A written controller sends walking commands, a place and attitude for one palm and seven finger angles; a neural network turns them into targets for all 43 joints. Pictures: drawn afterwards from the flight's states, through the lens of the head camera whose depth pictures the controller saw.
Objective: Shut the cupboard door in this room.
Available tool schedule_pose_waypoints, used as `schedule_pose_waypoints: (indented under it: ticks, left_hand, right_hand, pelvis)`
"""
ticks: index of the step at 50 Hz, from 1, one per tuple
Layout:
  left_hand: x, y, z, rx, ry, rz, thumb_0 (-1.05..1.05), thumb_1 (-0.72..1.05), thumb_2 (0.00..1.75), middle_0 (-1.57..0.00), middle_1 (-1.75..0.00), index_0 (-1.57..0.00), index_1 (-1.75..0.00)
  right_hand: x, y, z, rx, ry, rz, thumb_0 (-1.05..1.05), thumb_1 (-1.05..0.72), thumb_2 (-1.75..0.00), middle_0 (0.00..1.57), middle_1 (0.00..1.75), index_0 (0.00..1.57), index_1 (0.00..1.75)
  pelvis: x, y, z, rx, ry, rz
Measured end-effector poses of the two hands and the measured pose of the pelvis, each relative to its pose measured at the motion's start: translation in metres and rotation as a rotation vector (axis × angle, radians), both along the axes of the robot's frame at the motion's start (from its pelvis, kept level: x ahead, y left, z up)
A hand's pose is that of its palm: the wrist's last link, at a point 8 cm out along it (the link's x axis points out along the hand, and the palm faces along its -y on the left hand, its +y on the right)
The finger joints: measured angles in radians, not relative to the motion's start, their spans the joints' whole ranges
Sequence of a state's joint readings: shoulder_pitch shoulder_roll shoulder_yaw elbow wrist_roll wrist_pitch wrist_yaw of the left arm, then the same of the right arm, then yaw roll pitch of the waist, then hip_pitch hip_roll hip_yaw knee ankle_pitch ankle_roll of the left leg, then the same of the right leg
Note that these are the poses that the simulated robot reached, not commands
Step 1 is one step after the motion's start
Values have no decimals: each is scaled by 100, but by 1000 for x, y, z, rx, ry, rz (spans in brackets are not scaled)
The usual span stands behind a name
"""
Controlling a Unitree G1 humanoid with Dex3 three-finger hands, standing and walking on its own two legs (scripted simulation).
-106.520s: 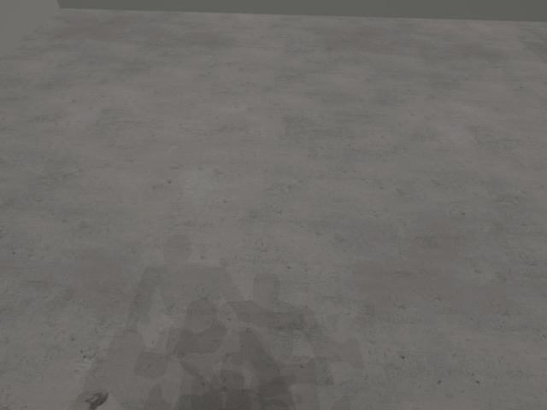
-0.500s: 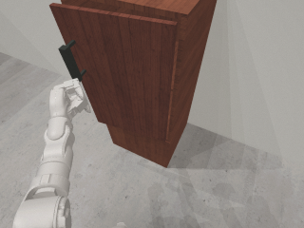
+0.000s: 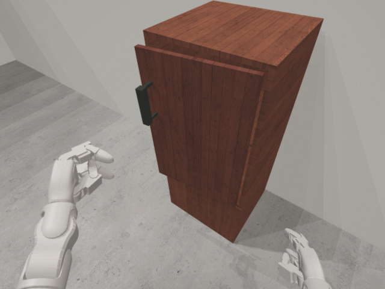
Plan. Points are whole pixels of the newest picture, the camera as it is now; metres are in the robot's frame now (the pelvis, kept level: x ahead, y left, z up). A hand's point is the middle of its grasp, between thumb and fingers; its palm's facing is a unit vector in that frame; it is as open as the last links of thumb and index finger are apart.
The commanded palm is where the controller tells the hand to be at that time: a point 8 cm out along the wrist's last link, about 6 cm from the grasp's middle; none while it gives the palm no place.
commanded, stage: draw the hand back to the body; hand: left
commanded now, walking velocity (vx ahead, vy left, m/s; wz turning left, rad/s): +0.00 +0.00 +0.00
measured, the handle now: (148, 103) +0.65 +0.21 +0.04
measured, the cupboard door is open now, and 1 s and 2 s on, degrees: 7 7 7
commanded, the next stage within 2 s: step back with the hand held close in 0.76 s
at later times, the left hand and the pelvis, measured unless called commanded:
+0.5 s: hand (35, 204) +0.20 +0.26 +0.17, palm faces +0.48 -0.76 -0.43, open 6.9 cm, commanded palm +0.16 +0.29 +0.18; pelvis +0.02 -0.01 +0.00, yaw +0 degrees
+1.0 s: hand (45, 197) +0.21 +0.26 +0.16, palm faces +0.44 -0.78 -0.44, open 7.4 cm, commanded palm +0.15 +0.29 +0.18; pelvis +0.02 -0.01 +0.00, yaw +1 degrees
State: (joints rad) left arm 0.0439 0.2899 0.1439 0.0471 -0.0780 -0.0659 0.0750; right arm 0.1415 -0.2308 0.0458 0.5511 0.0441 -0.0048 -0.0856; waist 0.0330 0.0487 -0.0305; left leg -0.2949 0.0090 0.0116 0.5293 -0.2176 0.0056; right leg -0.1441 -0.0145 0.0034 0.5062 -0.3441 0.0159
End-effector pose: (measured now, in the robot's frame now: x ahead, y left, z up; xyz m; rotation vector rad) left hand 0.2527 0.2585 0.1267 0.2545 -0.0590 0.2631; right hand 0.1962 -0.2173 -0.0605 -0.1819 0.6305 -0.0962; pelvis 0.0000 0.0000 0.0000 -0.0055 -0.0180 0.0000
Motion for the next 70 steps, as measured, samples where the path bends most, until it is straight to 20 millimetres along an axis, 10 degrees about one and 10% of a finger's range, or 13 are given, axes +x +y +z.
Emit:
schedule_pose_waypoints:
  ticks: [23,47,70]
  left_hand:
    - [-98,38,59,253,-50,214,1,89,90,-35,-45,-34,-45]
    - [-88,27,56,228,-74,190,1,89,90,-22,-30,-21,-30]
    - [-128,61,59,319,-97,101,1,89,90,-22,-30,-22,-30]
  right_hand:
    - [-8,-8,-22,18,72,10,2,-90,-90,20,30,20,30]
    - [4,-14,-12,5,25,9,2,-90,-90,20,30,20,30]
    - [-70,-1,-12,-51,117,-88,2,-90,-90,20,30,20,30]
  pelvis:
    - [19,-7,5,11,-23,3]
    - [18,-15,4,4,-18,9]
    - [-37,19,0,-19,26,-2]
